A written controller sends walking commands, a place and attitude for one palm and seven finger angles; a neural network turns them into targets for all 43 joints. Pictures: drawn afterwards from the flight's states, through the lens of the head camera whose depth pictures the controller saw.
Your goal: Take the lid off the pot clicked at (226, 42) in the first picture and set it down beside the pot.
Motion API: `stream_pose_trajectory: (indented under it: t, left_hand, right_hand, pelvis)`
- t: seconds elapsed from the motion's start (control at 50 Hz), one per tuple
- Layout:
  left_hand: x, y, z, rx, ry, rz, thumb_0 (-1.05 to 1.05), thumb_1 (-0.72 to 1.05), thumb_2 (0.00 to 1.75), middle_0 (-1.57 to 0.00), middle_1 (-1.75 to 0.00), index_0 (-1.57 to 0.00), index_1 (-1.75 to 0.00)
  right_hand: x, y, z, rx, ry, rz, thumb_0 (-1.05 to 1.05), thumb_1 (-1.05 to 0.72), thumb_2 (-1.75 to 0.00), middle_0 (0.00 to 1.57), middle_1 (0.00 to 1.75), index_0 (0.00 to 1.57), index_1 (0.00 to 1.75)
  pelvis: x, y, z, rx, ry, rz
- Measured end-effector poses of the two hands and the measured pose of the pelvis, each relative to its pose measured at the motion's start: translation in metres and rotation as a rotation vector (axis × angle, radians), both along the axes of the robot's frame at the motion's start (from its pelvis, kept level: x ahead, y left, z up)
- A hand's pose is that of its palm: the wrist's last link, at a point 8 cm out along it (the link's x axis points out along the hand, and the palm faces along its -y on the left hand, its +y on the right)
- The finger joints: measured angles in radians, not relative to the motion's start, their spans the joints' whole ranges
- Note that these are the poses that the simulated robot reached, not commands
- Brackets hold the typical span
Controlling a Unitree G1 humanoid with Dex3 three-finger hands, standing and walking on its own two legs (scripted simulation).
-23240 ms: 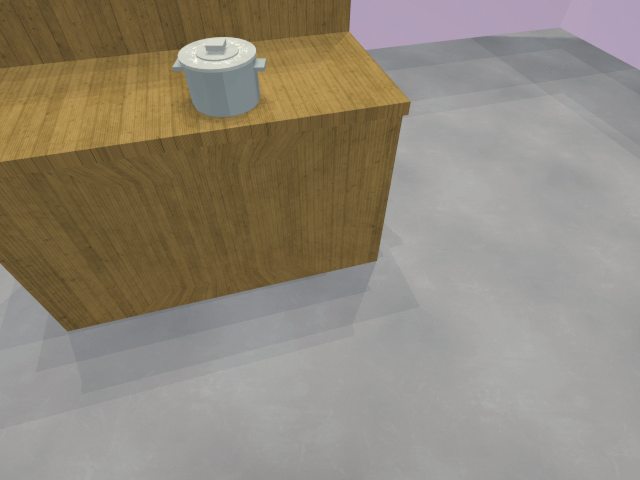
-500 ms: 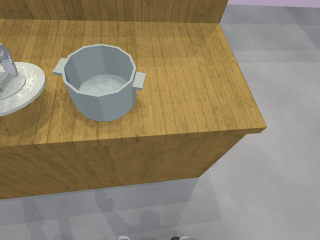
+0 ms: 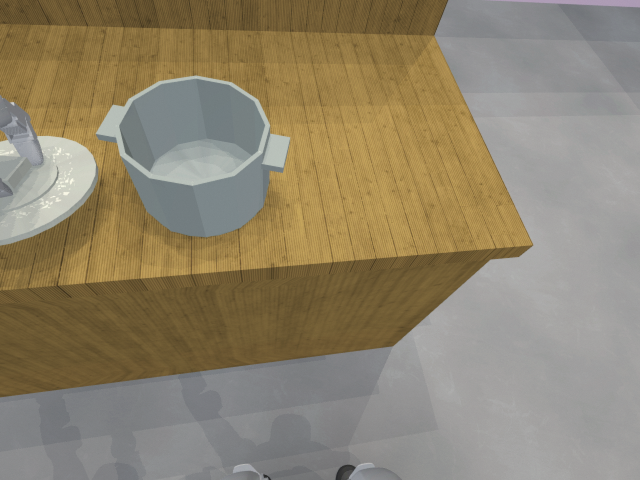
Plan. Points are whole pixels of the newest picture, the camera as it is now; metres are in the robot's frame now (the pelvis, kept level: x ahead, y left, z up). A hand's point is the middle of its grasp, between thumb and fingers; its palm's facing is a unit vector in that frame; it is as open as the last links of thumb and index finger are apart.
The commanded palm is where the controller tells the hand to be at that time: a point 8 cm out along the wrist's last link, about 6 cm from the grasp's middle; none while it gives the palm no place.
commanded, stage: lower the lid onto the table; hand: left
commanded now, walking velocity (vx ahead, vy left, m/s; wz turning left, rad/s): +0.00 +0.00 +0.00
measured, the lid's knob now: (2, 171) +0.49 +0.35 +0.05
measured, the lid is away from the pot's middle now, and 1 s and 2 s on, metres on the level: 0.23 0.23 0.23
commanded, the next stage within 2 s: open the fingers wide in 0.38 s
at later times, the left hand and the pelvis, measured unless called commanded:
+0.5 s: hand (0, 174) +0.48 +0.34 +0.06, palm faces -0.52 -0.17 -0.84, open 7.9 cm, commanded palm +0.50 +0.33 +0.12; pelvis +0.00 -0.01 -0.01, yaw +0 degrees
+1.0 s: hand out of the picture +0.43 +0.34 +0.07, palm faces -0.46 -0.13 -0.88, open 7.7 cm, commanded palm +0.49 +0.34 +0.12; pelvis -0.01 -0.03 -0.01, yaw +1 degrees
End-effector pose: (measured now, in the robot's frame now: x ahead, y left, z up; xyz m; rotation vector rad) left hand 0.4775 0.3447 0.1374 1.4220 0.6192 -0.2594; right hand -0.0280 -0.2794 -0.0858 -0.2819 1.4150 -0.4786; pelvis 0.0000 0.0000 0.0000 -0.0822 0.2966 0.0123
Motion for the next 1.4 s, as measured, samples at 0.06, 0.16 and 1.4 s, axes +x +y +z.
stream_pose_trajectory:
  t: [0.06, 0.16, 1.4]
  left_hand:
    - [0.003, 0.001, -0.002, 0.001, -0.003, 0.011, 0.01, 0.24, 0.77, -0.64, -1.01, -0.58, -0.99]
    - [0.007, 0.004, -0.008, 0.011, 0.015, 0.032, 0.01, 0.24, 0.77, -0.64, -1.01, -0.58, -0.99]
    - [-0.018, 0.011, -0.012, 0.038, -0.064, 0.06, 0.0, 0.16, 0.44, -0.33, -1.0, -0.33, -1.0]
  right_hand:
    - [-0.001, 0.002, 0.0, 0.002, 0.001, -0.004, 0.0, -0.9, -0.9, 0.2, 0.3, 0.21, 0.3]
    - [-0.004, 0.004, -0.002, 0.01, 0.016, -0.012, 0.0, -0.9, -0.9, 0.2, 0.3, 0.21, 0.3]
    - [0.006, -0.012, -0.021, 0.041, 0.033, -0.012, 0.0, -0.9, -0.9, 0.2, 0.3, 0.2, 0.3]
  pelvis:
    - [0.001, 0.0, -0.001, 0.0, 0.006, -0.002]
    - [0.001, 0.001, -0.002, -0.001, 0.02, -0.005]
    - [-0.01, -0.019, -0.015, -0.002, 0.041, -0.003]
